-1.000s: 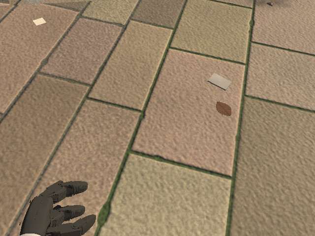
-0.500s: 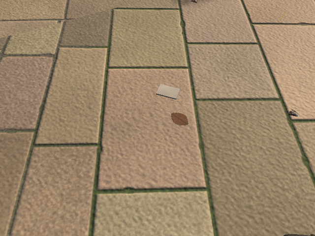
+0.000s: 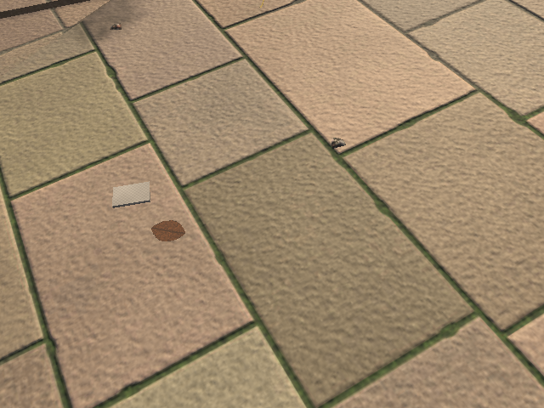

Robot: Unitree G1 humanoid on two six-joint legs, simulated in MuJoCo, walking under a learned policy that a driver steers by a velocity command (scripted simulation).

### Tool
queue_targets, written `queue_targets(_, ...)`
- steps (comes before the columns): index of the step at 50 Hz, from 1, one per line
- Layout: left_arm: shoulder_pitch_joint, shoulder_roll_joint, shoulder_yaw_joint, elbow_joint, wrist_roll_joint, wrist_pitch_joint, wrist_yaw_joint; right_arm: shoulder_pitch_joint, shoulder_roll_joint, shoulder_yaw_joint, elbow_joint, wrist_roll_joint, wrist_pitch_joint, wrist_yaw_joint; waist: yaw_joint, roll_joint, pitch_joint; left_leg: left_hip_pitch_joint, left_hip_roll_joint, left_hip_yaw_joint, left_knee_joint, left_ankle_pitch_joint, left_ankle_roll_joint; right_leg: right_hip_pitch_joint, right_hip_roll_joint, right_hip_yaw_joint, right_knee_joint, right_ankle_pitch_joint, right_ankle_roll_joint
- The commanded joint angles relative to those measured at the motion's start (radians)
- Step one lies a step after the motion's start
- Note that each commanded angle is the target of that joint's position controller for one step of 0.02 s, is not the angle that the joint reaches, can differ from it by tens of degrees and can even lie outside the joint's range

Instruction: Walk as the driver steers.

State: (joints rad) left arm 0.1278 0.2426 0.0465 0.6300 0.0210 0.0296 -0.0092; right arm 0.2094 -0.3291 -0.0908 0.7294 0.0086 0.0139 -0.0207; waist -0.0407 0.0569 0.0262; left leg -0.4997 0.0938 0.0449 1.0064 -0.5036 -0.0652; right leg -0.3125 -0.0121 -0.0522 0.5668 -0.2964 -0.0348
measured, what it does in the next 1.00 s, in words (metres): walks ahead, turning left: left foot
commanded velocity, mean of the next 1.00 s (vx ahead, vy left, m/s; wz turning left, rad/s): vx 0.57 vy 0.00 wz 0.42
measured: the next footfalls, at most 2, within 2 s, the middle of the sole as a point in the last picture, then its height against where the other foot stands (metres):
left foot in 0.56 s outside the picture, level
right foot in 1.04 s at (139, 377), level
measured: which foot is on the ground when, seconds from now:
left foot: up 0.00-0.54, down 0.56-1.00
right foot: down 0.00-0.56, up 0.58-1.00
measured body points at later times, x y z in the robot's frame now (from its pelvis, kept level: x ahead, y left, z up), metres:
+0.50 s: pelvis +0.06 +0.07 +0.00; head +0.08 +0.09 +0.45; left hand -0.02 +0.37 -0.12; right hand +0.37 -0.09 -0.05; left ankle +0.06 +0.21 -0.70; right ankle +0.00 -0.10 -0.73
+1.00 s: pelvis +0.35 +0.31 -0.03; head +0.38 +0.33 +0.42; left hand +0.38 +0.61 -0.13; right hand +0.46 +0.06 -0.15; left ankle +0.09 +0.21 -0.72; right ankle +0.55 +0.37 -0.71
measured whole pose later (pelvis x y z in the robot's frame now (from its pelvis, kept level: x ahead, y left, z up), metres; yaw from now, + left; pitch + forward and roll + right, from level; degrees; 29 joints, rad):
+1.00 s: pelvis +0.35 +0.31 -0.03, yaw +28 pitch +2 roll -1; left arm 0.11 0.28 0.00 0.73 0.01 -0.02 -0.07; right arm 0.46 -0.28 -0.02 0.86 -0.04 -0.09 -0.01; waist -0.03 0.00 0.05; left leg 0.36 -0.10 0.12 0.09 -0.39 0.06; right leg -0.70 0.05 -0.15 0.67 0.02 -0.13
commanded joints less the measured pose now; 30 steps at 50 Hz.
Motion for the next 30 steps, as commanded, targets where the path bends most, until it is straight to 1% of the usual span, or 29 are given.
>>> queue_targets(1, -0.021, 0.108, 0.024, -0.022, 0.004, -0.041, 0.016, 0.007, -0.081, -0.017, -0.039, 0.005, 0.010, -0.011, 0.033, -0.224, -0.106, -0.056, -0.022, -0.108, 0.123, 0.093, -0.016, 0.130, -0.250, 0.113, -0.227, 0.492, -0.176)
queue_targets(2, -0.033, 0.128, 0.030, -0.025, 0.008, -0.040, 0.025, 0.015, -0.101, -0.025, -0.045, 0.011, 0.012, -0.012, 0.029, -0.220, -0.092, -0.071, -0.042, -0.093, 0.155, 0.118, -0.025, 0.136, -0.256, 0.094, -0.240, 0.490, -0.182)
queue_targets(3, -0.033, 0.139, 0.035, -0.024, 0.009, -0.036, 0.035, 0.015, -0.108, -0.030, -0.053, 0.017, 0.014, -0.013, 0.035, -0.207, -0.086, -0.105, -0.045, -0.085, 0.172, 0.130, -0.032, 0.164, -0.273, 0.088, -0.250, 0.470, -0.188)
queue_targets(4, -0.026, 0.135, 0.035, -0.021, 0.008, -0.032, 0.044, 0.006, -0.103, -0.029, -0.063, 0.019, 0.017, -0.015, 0.044, -0.189, -0.075, -0.140, -0.038, -0.085, 0.167, 0.141, -0.038, 0.191, -0.290, 0.086, -0.261, 0.434, -0.191)
queue_targets(6, -0.014, 0.125, 0.035, -0.012, 0.004, -0.024, 0.059, -0.013, -0.071, -0.021, -0.087, 0.017, 0.026, -0.014, 0.058, -0.171, -0.058, -0.184, -0.014, -0.080, 0.121, 0.154, -0.048, 0.236, -0.314, 0.078, -0.276, 0.364, -0.191)
queue_targets(7, -0.011, 0.125, 0.037, -0.008, 0.004, -0.021, 0.064, -0.019, -0.057, -0.017, -0.100, 0.014, 0.030, -0.011, 0.063, -0.169, -0.054, -0.188, -0.003, -0.072, 0.095, 0.157, -0.052, 0.248, -0.322, 0.069, -0.281, 0.342, -0.192)
queue_targets(9, -0.012, 0.136, 0.044, -0.004, 0.005, -0.018, 0.067, -0.029, -0.037, -0.010, -0.127, 0.010, 0.035, -0.001, 0.069, -0.167, -0.049, -0.174, 0.015, -0.052, 0.040, 0.157, -0.052, 0.253, -0.335, 0.044, -0.290, 0.319, -0.199)
queue_targets(10, -0.015, 0.143, 0.049, -0.002, 0.004, -0.018, 0.065, -0.034, -0.029, -0.008, -0.141, 0.008, 0.036, 0.005, 0.071, -0.165, -0.047, -0.161, 0.022, -0.042, 0.011, 0.153, -0.047, 0.252, -0.341, 0.029, -0.291, 0.321, -0.202)
queue_targets(11, 0.018, 0.162, 0.060, 0.004, -0.006, -0.021, 0.060, -0.040, -0.024, -0.004, -0.154, 0.010, 0.036, 0.014, 0.090, -0.165, -0.072, -0.161, 0.032, -0.028, -0.007, 0.153, -0.035, 0.271, -0.360, 0.041, -0.331, 0.147, -0.203)
queue_targets(12, 0.045, 0.180, 0.068, 0.012, -0.016, -0.029, 0.055, -0.053, -0.028, -0.004, -0.171, 0.014, 0.033, 0.024, 0.100, -0.171, -0.073, -0.178, 0.041, -0.024, -0.018, 0.146, -0.017, 0.291, -0.386, 0.076, -0.375, -0.038, -0.201)
queue_targets(13, 0.062, 0.193, 0.075, 0.021, -0.024, -0.038, 0.050, -0.070, -0.036, -0.006, -0.186, 0.018, 0.028, 0.033, 0.104, -0.173, -0.059, -0.210, 0.047, -0.024, -0.028, 0.140, 0.002, 0.310, -0.408, 0.108, -0.413, -0.174, -0.194)
queue_targets(14, 0.077, 0.202, 0.081, 0.030, -0.028, -0.048, 0.047, -0.088, -0.041, -0.008, -0.197, 0.022, 0.023, 0.040, 0.105, -0.165, -0.038, -0.247, 0.053, -0.027, -0.041, 0.135, 0.021, 0.337, -0.425, 0.125, -0.442, -0.254, -0.186)
queue_targets(15, 0.089, 0.206, 0.086, 0.040, -0.031, -0.058, 0.044, -0.106, -0.039, -0.008, -0.205, 0.025, 0.018, 0.045, 0.105, -0.148, -0.016, -0.281, 0.059, -0.032, -0.056, 0.131, 0.038, 0.367, -0.434, 0.124, -0.461, -0.285, -0.176)
queue_targets(17, 0.109, 0.214, 0.095, 0.060, -0.030, -0.076, 0.036, -0.130, -0.024, -0.004, -0.213, 0.030, 0.006, 0.051, 0.105, -0.125, 0.009, -0.315, 0.072, -0.035, -0.081, 0.130, 0.065, 0.416, -0.436, 0.085, -0.479, -0.278, -0.158)
queue_targets(19, 0.118, 0.222, 0.101, 0.077, -0.028, -0.088, 0.027, -0.150, -0.009, 0.002, -0.218, 0.038, -0.001, 0.057, 0.105, -0.118, 0.020, -0.317, 0.080, -0.028, -0.099, 0.134, 0.083, 0.441, -0.422, 0.025, -0.478, -0.244, -0.142)
queue_targets(21, 0.125, 0.234, 0.106, 0.094, -0.029, -0.094, 0.019, -0.173, 0.000, 0.010, -0.228, 0.041, -0.004, 0.065, 0.105, -0.118, 0.031, -0.311, 0.085, -0.014, -0.112, 0.135, 0.096, 0.451, -0.409, -0.034, -0.473, -0.217, -0.129)
queue_targets(22, 0.155, 0.193, 0.079, 0.093, 0.036, -0.086, -0.003, -0.192, -0.026, 0.006, -0.225, -0.071, 0.031, 0.107, 0.113, -0.153, 0.002, -0.215, 0.034, 0.059, -0.201, 0.178, 0.107, 0.429, -0.372, -0.127, -0.441, -0.248, -0.084)
queue_targets(23, 0.163, 0.194, 0.079, 0.101, 0.028, -0.079, -0.015, -0.229, -0.031, 0.002, -0.232, -0.069, 0.040, 0.128, 0.131, -0.172, 0.010, -0.133, 0.013, 0.101, -0.228, 0.176, 0.120, 0.373, -0.347, -0.169, -0.428, -0.242, -0.065)
queue_targets(24, 0.168, 0.214, 0.080, 0.102, 0.022, -0.071, -0.019, -0.239, -0.036, 0.002, -0.236, -0.054, 0.043, 0.137, 0.125, -0.184, 0.020, -0.078, -0.005, 0.126, -0.244, 0.155, 0.137, 0.342, -0.346, -0.193, -0.412, -0.232, -0.053)
queue_targets(25, 0.162, 0.234, 0.081, 0.099, 0.019, -0.063, -0.022, -0.224, -0.040, 0.003, -0.231, -0.045, 0.044, 0.140, 0.106, -0.187, 0.028, -0.022, -0.020, 0.148, -0.259, 0.138, 0.154, 0.315, -0.354, -0.215, -0.381, -0.195, -0.046)
queue_targets(26, 0.144, 0.254, 0.084, 0.094, 0.013, -0.057, -0.023, -0.163, -0.049, 0.000, -0.211, -0.038, 0.041, 0.132, 0.061, -0.185, 0.020, 0.076, -0.056, 0.175, -0.278, 0.116, 0.172, 0.276, -0.357, -0.246, -0.301, -0.042, -0.037)
queue_targets(27, 0.117, 0.272, 0.085, 0.088, 0.000, -0.051, -0.026, -0.020, -0.064, -0.011, -0.160, -0.032, 0.034, 0.110, -0.031, -0.141, -0.029, 0.256, -0.113, 0.200, -0.322, 0.128, 0.194, 0.215, -0.334, -0.302, -0.107, 0.205, -0.024)
queue_targets(28, 0.100, 0.256, 0.078, 0.077, 0.000, -0.047, -0.028, 0.244, -0.117, -0.041, -0.058, -0.028, 0.021, 0.078, -0.162, -0.028, -0.145, 0.557, -0.185, 0.168, -0.337, 0.088, 0.231, 0.071, -0.276, -0.342, 0.266, 0.438, -0.003)
queue_targets(29, 0.027, 0.133, 0.040, 0.008, 0.017, -0.051, -0.032, 0.364, -0.241, -0.066, -0.016, -0.024, 0.014, 0.052, -0.201, 0.254, -0.084, 0.703, 0.030, -0.230, -0.556, -0.159, 0.284, -0.334, -0.156, -0.302, 0.662, -0.161, 0.050)
queue_targets(30, -0.113, 0.128, 0.033, -0.111, 0.045, -0.075, -0.033, 0.266, -0.325, -0.067, -0.079, -0.018, 0.008, 0.043, -0.165, 0.271, -0.083, 0.702, 0.147, -0.777, -0.786, -0.306, 0.369, -0.657, -0.003, -0.026, 0.850, -0.315, 0.100)
Velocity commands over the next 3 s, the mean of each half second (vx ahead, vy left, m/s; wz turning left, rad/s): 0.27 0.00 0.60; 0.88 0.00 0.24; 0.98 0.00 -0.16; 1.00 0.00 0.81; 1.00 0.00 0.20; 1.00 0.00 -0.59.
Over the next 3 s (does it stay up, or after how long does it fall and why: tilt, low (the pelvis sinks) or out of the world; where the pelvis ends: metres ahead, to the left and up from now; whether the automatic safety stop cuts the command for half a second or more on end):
stays up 1.85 1.49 -0.16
